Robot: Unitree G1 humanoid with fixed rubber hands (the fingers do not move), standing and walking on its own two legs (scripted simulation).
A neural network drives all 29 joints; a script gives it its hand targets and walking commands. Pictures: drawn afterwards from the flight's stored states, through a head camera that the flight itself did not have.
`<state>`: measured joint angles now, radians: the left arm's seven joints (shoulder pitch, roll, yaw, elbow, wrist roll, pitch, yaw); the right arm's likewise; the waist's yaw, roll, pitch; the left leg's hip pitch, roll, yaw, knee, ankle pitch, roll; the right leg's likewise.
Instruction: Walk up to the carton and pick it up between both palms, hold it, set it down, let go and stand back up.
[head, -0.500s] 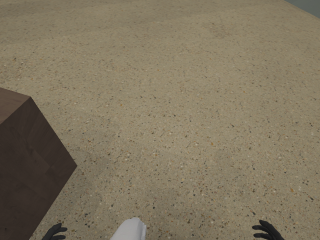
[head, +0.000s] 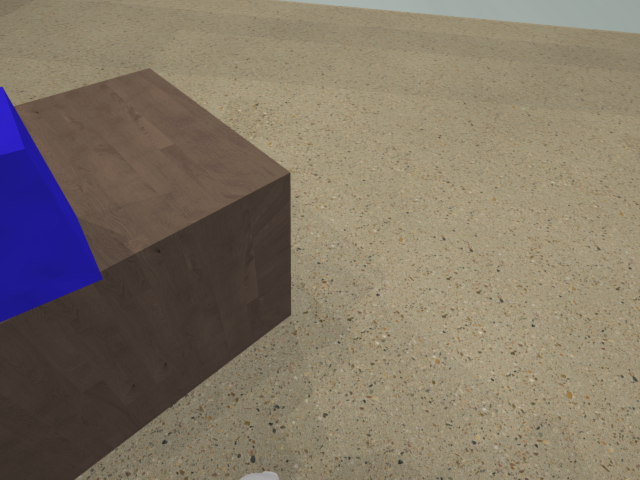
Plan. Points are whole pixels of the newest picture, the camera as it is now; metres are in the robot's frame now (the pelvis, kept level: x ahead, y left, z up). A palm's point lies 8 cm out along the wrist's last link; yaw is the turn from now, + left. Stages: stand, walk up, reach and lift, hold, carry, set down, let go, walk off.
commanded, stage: walk up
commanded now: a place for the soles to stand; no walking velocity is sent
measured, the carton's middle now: out of the picture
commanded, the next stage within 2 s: none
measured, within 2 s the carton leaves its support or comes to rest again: neither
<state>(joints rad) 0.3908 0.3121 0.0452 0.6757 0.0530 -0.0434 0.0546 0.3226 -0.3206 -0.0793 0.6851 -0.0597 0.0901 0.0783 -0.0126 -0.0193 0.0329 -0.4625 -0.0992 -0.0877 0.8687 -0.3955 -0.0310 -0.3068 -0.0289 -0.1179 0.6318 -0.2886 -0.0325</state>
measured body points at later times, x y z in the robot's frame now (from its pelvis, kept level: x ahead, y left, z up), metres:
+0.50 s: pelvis +0.09 +0.11 -0.02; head +0.09 +0.14 +0.43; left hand +0.09 +0.40 -0.14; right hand +0.25 -0.13 -0.12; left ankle +0.06 +0.24 -0.72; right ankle +0.17 +0.03 -0.70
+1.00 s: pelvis +0.15 +0.13 -0.02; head +0.18 +0.17 +0.43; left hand +0.07 +0.42 -0.13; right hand +0.44 +0.02 -0.10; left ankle +0.09 +0.25 -0.72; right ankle +0.22 +0.03 -0.72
